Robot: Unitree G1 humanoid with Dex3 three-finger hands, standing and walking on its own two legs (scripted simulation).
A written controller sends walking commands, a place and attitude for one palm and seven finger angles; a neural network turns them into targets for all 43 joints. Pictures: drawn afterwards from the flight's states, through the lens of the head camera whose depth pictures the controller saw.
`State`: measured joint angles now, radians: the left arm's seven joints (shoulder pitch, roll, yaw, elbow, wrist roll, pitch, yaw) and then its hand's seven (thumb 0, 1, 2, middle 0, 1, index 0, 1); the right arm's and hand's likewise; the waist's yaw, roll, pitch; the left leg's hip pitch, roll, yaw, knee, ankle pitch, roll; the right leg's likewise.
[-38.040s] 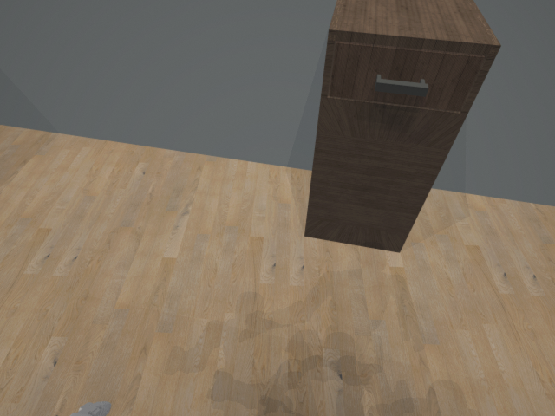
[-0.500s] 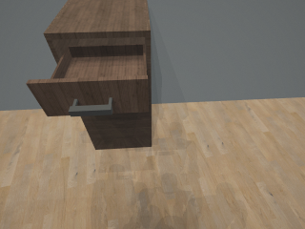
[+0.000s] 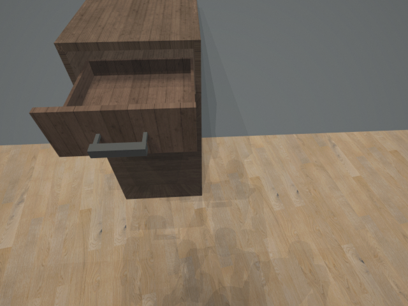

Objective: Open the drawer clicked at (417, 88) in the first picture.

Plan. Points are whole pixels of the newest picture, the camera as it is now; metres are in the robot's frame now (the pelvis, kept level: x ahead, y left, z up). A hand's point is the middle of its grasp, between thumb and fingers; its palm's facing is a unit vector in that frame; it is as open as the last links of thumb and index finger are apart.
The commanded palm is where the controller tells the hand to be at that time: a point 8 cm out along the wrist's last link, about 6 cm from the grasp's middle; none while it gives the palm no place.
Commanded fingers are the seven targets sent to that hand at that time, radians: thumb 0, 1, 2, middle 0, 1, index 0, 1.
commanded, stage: look to check the result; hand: left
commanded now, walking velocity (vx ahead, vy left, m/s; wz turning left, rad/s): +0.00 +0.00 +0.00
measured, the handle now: (120, 143) +0.47 +0.24 +0.02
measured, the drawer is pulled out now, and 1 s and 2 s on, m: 0.28 0.28 0.28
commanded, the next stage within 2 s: stand and wait in 0.08 s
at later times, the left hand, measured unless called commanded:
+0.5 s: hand out of the picture +0.00 +0.16 -0.18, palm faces +0.03 -0.98 -0.18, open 7.3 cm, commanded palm none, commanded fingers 0.00 0.90 0.90 -0.20 -0.30 -0.20 -0.30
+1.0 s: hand out of the picture +0.01 +0.16 -0.18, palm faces +0.03 -0.98 -0.19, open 7.3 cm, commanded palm none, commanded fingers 0.00 0.90 0.90 -0.20 -0.30 -0.20 -0.30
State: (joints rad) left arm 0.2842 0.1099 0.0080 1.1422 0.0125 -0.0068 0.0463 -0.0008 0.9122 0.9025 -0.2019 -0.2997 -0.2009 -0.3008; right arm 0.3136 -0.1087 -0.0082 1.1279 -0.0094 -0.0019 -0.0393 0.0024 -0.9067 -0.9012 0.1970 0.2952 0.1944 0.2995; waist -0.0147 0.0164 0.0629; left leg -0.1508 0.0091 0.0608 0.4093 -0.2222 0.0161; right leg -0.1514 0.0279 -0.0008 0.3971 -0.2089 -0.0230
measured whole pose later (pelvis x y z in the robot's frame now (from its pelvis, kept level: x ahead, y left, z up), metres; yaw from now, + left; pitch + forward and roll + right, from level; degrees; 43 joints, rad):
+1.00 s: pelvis +0.02 +0.00 +0.00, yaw +0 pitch -2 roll +0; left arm 0.27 0.13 0.01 1.14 0.01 -0.01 0.05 0.00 0.91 0.90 -0.20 -0.30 -0.20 -0.30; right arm 0.29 -0.12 -0.01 1.14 -0.01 -0.01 -0.04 0.00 -0.91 -0.90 0.20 0.30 0.19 0.30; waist -0.01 0.01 0.07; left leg -0.11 0.01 0.06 0.38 -0.23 0.01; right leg -0.12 0.03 0.00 0.37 -0.22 -0.03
